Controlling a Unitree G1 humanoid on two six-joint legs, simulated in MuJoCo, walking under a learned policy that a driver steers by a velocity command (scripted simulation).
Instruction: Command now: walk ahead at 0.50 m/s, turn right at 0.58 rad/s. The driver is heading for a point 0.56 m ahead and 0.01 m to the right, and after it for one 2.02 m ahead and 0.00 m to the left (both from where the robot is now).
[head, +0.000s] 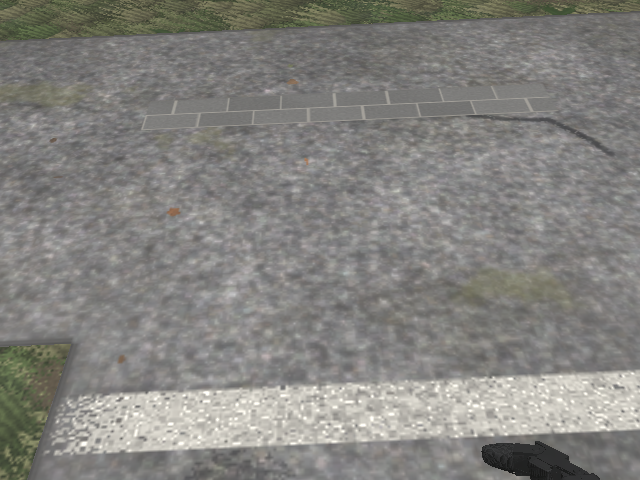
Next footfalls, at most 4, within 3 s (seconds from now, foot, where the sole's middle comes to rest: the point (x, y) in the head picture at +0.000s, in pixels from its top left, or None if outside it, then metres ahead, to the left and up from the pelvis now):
0.34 left None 0.39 0.10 -0.76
0.78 right None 0.53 -0.19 -0.76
1.16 left None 0.52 0.09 -0.76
1.68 right None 0.53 -0.12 -0.76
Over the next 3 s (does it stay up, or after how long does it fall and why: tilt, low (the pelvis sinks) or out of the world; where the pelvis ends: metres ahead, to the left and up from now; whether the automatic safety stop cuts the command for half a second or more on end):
stays up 0.60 -0.03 0.02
